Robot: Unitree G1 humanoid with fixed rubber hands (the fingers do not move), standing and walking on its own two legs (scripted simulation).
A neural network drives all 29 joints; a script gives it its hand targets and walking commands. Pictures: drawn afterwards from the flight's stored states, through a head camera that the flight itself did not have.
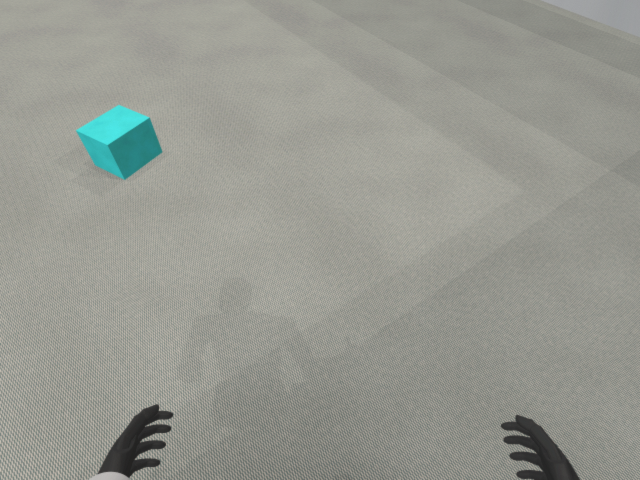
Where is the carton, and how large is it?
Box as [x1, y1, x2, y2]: [76, 105, 161, 179]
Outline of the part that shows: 118,105 77,129 76,131 94,163 124,179 160,153 161,149 149,117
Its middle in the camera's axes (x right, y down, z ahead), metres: -0.94 -0.48 +1.81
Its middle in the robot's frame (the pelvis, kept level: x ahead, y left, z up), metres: +1.57 +0.94 -0.66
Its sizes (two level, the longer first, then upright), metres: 0.241 0.201 0.196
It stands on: the floor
